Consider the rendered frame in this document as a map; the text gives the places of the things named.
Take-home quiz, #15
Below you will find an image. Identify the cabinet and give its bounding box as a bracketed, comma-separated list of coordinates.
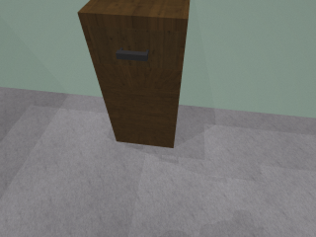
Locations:
[77, 0, 191, 148]

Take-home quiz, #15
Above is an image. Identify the handle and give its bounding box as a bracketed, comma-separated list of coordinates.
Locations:
[116, 47, 149, 61]

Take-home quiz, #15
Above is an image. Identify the drawer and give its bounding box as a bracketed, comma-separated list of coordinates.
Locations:
[87, 26, 182, 70]

